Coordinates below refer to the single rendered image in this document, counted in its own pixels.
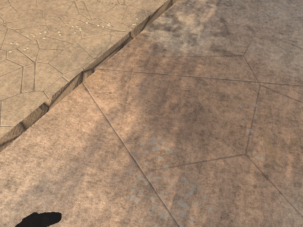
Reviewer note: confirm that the robot left hand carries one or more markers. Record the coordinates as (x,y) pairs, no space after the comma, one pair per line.
(40,220)

